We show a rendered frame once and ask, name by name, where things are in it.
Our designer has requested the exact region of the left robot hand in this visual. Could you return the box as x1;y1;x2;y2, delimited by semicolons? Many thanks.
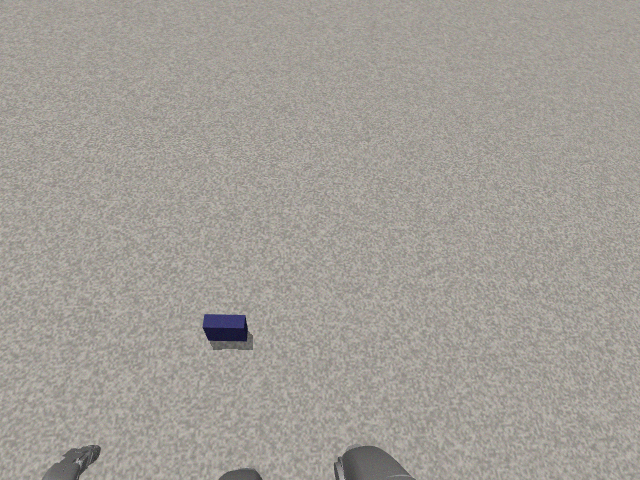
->
42;445;101;480

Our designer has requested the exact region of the carton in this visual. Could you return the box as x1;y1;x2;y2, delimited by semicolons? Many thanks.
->
202;314;248;341

